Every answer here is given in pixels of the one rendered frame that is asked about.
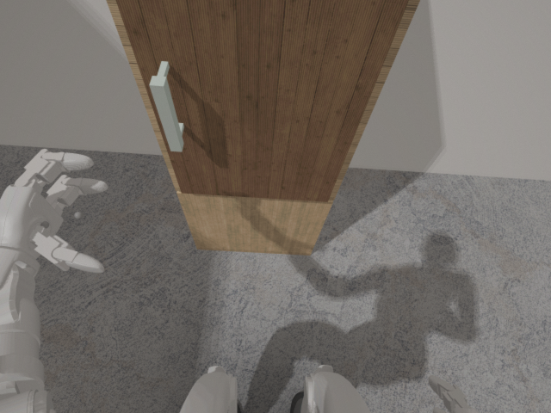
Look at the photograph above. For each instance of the robot left forearm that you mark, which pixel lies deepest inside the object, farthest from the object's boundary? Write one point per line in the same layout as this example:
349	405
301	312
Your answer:
20	367

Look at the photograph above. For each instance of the left robot hand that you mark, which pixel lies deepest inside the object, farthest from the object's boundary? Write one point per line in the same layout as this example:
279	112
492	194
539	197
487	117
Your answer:
23	209

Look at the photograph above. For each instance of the robot left thigh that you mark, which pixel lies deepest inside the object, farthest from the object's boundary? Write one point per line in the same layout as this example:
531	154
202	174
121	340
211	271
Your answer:
212	393

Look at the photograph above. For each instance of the right robot hand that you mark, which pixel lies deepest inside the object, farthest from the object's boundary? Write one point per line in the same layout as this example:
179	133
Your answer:
453	398

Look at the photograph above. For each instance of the robot left upper arm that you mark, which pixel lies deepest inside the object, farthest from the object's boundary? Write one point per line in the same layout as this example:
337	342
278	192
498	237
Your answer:
32	401

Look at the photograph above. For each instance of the cupboard door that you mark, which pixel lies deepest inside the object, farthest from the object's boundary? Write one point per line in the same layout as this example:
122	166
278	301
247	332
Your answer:
270	92

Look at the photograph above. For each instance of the left robot shin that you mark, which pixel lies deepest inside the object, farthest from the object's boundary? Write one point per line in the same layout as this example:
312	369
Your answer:
216	369

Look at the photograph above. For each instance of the handle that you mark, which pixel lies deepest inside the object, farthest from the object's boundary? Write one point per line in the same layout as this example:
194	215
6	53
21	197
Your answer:
161	94

